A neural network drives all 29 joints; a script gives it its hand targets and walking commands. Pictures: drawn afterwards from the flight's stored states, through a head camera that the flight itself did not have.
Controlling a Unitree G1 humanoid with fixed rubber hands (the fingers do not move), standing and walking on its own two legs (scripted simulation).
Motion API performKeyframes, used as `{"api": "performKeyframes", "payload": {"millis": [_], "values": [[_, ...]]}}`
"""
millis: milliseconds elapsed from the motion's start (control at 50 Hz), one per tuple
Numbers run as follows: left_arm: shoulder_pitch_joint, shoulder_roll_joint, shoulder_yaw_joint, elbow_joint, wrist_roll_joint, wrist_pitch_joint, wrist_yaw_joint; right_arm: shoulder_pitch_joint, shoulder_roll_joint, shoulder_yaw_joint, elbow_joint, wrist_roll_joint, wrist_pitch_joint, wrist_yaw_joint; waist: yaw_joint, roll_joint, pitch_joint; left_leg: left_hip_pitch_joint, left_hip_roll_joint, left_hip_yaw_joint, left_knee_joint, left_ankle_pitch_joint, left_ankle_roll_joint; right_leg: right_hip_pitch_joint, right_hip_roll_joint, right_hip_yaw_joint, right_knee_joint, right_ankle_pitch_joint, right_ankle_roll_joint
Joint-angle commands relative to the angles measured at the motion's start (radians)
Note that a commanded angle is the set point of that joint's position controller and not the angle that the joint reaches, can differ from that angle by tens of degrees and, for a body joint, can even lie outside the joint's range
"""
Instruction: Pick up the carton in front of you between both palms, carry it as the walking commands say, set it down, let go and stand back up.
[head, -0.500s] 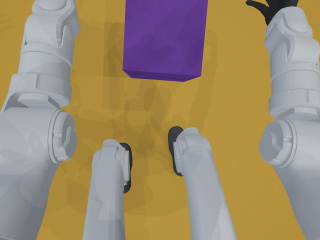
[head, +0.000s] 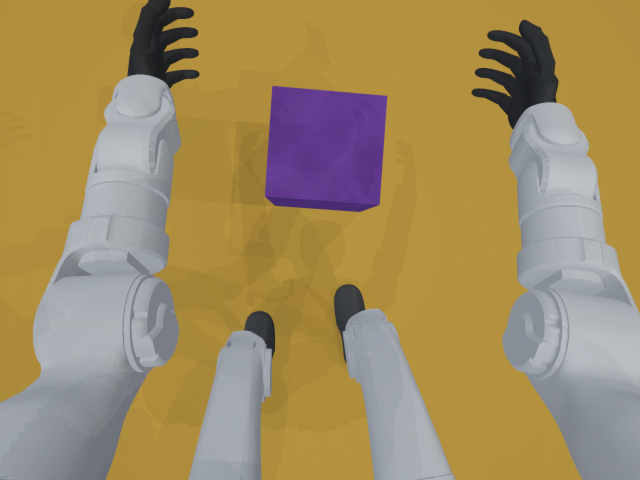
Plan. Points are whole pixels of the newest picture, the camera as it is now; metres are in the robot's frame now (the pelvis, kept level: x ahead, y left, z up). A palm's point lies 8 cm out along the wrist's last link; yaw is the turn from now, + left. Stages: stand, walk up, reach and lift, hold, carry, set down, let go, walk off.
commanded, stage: let go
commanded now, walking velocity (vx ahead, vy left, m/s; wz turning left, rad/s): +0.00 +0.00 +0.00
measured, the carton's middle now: (323, 158) +0.52 -0.08 -0.52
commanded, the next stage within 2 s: stand in 1.28 s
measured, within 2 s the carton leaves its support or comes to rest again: neither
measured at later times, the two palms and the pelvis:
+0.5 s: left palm (53, 261) +0.37 +0.17 +0.00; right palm (616, 269) +0.31 -0.27 +0.01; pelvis +0.05 -0.01 +0.10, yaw -2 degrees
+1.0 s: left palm out of the picture +0.26 +0.25 +0.06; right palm (620, 392) +0.24 -0.21 +0.06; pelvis +0.09 +0.02 +0.13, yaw -3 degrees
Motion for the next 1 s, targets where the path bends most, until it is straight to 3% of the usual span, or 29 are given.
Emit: {"api": "performKeyframes", "payload": {"millis": [0,80,160,380,600,760,980], "values": [[-0.034,0.031,0.009,-0.18,0.035,-0.016,0.023,-0.034,-0.133,0.009,-0.157,-0.041,-0.021,0.028,-0.036,0.004,-1.094,0.485,-0.043,0.084,-0.156,0.329,-0.037,0.908,0.033,-0.08,-0.078,0.516,0.023],[0.159,-0.018,-0.023,-0.317,0.031,-0.039,0.036,0.139,-0.13,0.054,-0.246,-0.048,-0.038,0.049,-0.04,-0.04,-1.036,0.487,-0.04,0.082,-0.237,0.338,-0.035,1.083,0.026,-0.051,-0.142,0.58,0.014],[0.318,-0.022,-0.053,-0.391,0.019,-0.074,0.024,0.304,-0.098,0.108,-0.287,-0.016,-0.065,0.058,-0.021,-0.054,-0.917,0.483,-0.031,0.086,-0.312,0.275,-0.025,1.204,0.011,-0.021,-0.212,0.57,0.013],[0.789,-0.017,-0.1,-0.353,-0.009,-0.178,-0.036,0.769,-0.021,0.21,-0.327,0.054,-0.159,0.037,0.024,-0.075,-0.637,0.65,-0.002,0.07,-0.472,0.195,0.0,1.384,-0.018,0.032,-0.373,0.537,0.022],[1.149,0.02,-0.165,-0.421,-0.054,-0.248,-0.083,1.162,-0.001,0.31,-0.45,0.092,-0.209,0.006,0.043,-0.058,-0.33,1.08,0.026,0.044,-0.638,0.231,0.02,1.464,0.0,0.0,-0.557,0.382,0.032],[1.329,0.04,-0.205,-0.472,-0.074,-0.224,-0.107,1.281,-0.018,0.328,-0.48,0.082,-0.178,0.002,0.084,0.011,-0.089,1.27,0.049,0.028,-0.757,0.31,0.009,1.531,0.026,-0.024,-0.663,0.299,0.021],[1.362,0.058,-0.233,-0.534,-0.097,-0.135,-0.142,1.298,-0.035,0.313,-0.482,0.055,-0.084,0.007,0.079,-0.017,0.064,1.308,0.066,0.021,-0.793,0.294,0.011,1.599,0.044,-0.042,-0.671,0.235,0.013]]}}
